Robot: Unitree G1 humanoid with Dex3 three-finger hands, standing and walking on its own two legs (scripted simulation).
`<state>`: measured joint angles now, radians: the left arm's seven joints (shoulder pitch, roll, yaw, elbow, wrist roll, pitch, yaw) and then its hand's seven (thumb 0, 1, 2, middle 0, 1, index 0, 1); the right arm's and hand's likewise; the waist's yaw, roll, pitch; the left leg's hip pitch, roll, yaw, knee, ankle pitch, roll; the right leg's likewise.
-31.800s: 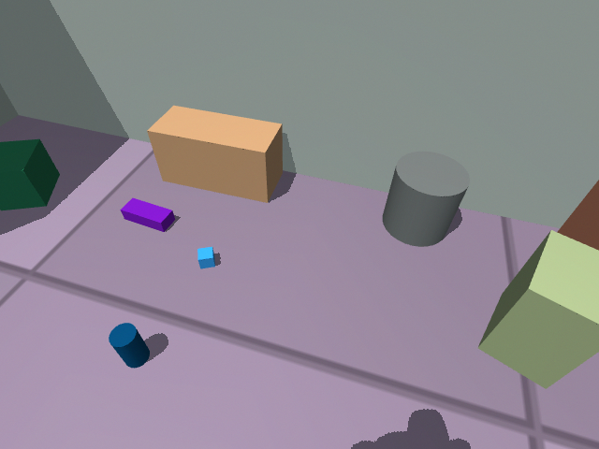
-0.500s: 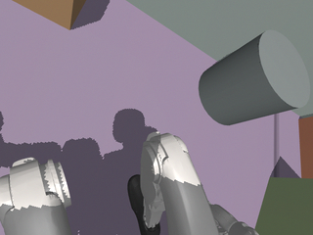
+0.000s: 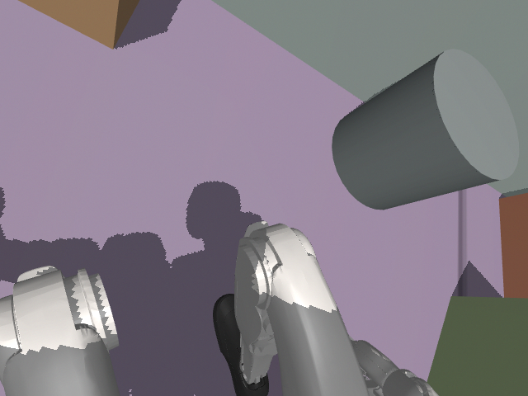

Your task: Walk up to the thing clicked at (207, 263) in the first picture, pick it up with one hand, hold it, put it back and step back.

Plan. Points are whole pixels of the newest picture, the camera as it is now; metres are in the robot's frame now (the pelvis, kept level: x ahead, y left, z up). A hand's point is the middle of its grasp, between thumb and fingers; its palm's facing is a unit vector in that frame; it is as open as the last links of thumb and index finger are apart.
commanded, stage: close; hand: left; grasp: from above
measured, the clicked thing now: out of the picture +0.40 +0.37 -0.26
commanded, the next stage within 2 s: none
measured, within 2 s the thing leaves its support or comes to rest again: neither
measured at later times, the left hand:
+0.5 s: hand out of the picture +0.38 +0.34 -0.23, palm faces -0.47 -0.11 -0.88, open 12.9 cm
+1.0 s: hand out of the picture +0.38 +0.35 -0.23, palm faces -0.47 -0.11 -0.88, open 10.8 cm
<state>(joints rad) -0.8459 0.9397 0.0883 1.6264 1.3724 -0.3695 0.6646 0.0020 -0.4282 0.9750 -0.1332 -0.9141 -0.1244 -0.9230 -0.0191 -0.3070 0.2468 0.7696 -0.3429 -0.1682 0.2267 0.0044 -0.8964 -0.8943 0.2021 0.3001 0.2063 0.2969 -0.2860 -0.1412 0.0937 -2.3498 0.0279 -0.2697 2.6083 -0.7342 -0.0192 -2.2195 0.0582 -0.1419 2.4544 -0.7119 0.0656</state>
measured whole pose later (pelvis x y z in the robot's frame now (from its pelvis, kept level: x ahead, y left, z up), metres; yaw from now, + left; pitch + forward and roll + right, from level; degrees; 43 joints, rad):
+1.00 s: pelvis +0.00 +0.00 +0.00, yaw +0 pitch +25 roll -13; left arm -0.85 0.98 0.10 1.61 1.35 -0.39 0.61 0.00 -0.01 0.73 -0.46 -0.66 -0.46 -0.66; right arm -0.01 -0.31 0.25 0.74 -0.33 -0.18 0.23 0.00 -0.90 -0.89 0.20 0.30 0.21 0.30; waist -0.29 -0.14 0.11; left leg -2.35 0.02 -0.27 2.61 -0.73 -0.02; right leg -2.21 0.06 -0.14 2.45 -0.71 0.07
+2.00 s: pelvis +0.00 +0.00 +0.00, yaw +0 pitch +25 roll -13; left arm -0.86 0.98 0.09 1.61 1.36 -0.39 0.60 -0.01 0.18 0.43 -0.68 -0.36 -0.79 -0.38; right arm 0.01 -0.32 0.26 0.74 -0.33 -0.16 0.22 0.00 -0.90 -0.90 0.20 0.30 0.21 0.30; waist -0.29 -0.14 0.11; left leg -2.35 0.03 -0.27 2.60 -0.72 -0.02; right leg -2.22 0.06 -0.14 2.44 -0.70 0.07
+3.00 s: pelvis -0.01 +0.00 +0.04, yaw +4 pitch +31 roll -11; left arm -0.80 0.82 0.10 1.25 1.28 -0.38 0.28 -0.05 0.21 0.36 -0.74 -0.44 -1.04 -0.43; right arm 0.08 -0.30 0.09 0.70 -0.16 -0.04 0.20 0.01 -0.92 -0.90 0.20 0.30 0.21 0.30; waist -0.18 -0.02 -0.01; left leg -2.33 0.01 -0.19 2.44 -0.67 -0.01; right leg -2.20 0.02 -0.10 2.34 -0.69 0.05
